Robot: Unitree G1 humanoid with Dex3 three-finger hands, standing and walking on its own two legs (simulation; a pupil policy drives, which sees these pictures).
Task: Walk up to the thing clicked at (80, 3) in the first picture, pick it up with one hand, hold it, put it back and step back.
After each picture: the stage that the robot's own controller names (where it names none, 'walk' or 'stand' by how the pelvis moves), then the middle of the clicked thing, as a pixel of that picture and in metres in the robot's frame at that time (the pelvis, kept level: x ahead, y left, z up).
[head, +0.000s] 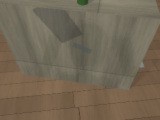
stand; out of the picture +0.98 +0.00 +0.11
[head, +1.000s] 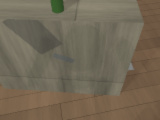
walk; out of the picture +0.86 +0.18 +0.13
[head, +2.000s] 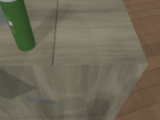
stand; (17, 19) +0.51 +0.24 +0.14
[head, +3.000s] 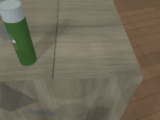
stand; (20, 36) +0.50 +0.24 +0.11
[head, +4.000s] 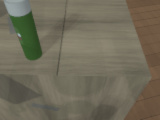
stand; (26, 30) +0.51 +0.22 +0.11
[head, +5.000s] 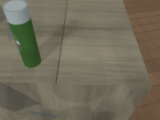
stand; (25, 38) +0.48 +0.22 +0.11
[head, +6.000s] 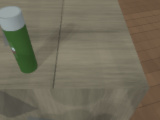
stand; (20, 44) +0.46 +0.23 +0.11
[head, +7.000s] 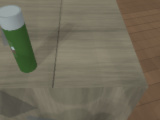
stand; (20, 43) +0.46 +0.24 +0.11
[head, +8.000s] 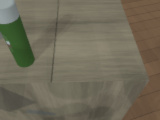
rise first; (15, 37) +0.47 +0.24 +0.11
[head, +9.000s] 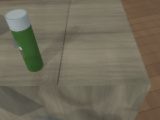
rise first; (27, 44) +0.48 +0.25 +0.11
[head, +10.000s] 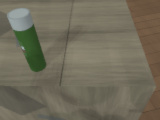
go down; (29, 43) +0.47 +0.25 +0.11
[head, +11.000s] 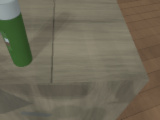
go down; (14, 34) +0.47 +0.21 +0.12
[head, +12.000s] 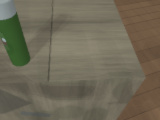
go down; (11, 34) +0.48 +0.23 +0.13
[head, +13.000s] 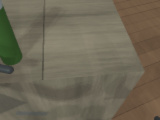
close in; out of the picture +0.46 +0.24 +0.14
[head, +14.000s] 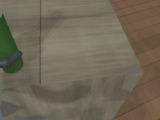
lift; out of the picture +0.43 +0.23 +0.15
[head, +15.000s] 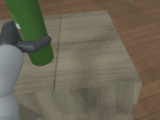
lift; (29, 21) +0.36 +0.13 +0.32
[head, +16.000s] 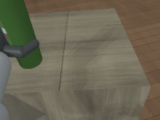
hold; (16, 25) +0.34 +0.17 +0.31
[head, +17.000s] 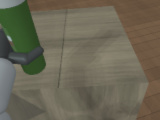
hold; (21, 32) +0.33 +0.16 +0.29
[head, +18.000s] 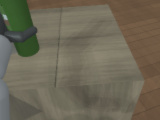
crouch; (16, 13) +0.40 +0.18 +0.30
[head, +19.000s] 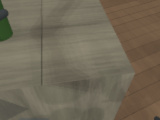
lower; out of the picture +0.49 +0.24 +0.28
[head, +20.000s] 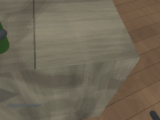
lower; out of the picture +0.49 +0.25 +0.17
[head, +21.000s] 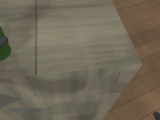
lower; out of the picture +0.47 +0.26 +0.16
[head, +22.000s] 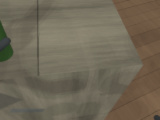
lower; out of the picture +0.47 +0.25 +0.16
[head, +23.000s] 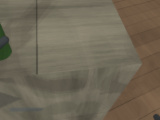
lower; out of the picture +0.47 +0.25 +0.16
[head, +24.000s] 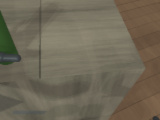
withdraw; out of the picture +0.45 +0.24 +0.16
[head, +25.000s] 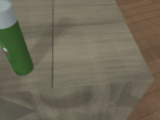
sink last; (13, 43) +0.43 +0.22 +0.14
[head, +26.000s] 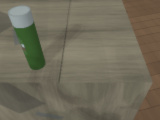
stand; (29, 41) +0.48 +0.24 +0.12
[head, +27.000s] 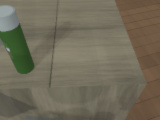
stand; (15, 44) +0.45 +0.25 +0.11
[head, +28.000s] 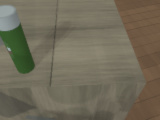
stand; (16, 44) +0.45 +0.25 +0.11
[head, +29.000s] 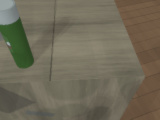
walk; (15, 38) +0.47 +0.24 +0.12
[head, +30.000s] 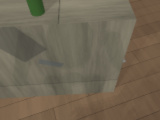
walk; out of the picture +0.73 +0.25 +0.13
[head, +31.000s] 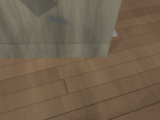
walk; out of the picture +1.14 +0.21 +0.14
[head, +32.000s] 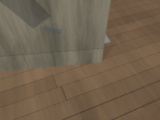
stand; out of the picture +1.17 +0.27 +0.13
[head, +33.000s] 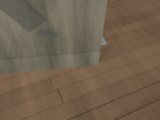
stand; out of the picture +1.14 +0.29 +0.11
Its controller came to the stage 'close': yes
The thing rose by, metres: 0.20
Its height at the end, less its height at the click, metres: +0.00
